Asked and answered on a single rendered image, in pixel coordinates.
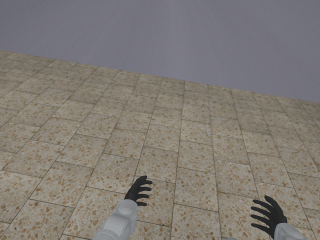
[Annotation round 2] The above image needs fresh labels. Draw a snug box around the right robot forearm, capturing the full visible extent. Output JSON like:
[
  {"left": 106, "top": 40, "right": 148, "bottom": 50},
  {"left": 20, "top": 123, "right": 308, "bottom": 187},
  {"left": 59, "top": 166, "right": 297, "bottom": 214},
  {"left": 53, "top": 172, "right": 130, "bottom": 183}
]
[{"left": 274, "top": 223, "right": 308, "bottom": 240}]

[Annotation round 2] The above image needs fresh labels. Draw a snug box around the left robot hand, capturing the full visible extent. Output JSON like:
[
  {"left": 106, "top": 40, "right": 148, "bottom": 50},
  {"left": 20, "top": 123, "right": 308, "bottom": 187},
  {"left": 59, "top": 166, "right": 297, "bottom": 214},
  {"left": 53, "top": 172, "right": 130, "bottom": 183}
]
[{"left": 124, "top": 175, "right": 153, "bottom": 206}]

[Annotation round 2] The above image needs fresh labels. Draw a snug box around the right robot hand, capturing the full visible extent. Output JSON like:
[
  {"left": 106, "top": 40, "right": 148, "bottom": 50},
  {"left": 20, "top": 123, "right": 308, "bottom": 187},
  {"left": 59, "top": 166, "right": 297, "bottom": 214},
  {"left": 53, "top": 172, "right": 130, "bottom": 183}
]
[{"left": 250, "top": 195, "right": 288, "bottom": 240}]

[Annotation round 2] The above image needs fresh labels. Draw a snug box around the left robot forearm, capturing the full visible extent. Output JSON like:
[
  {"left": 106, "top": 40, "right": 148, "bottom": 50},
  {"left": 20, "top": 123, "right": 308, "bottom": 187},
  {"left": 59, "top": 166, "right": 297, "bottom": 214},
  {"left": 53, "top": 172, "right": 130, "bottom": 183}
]
[{"left": 92, "top": 199, "right": 138, "bottom": 240}]

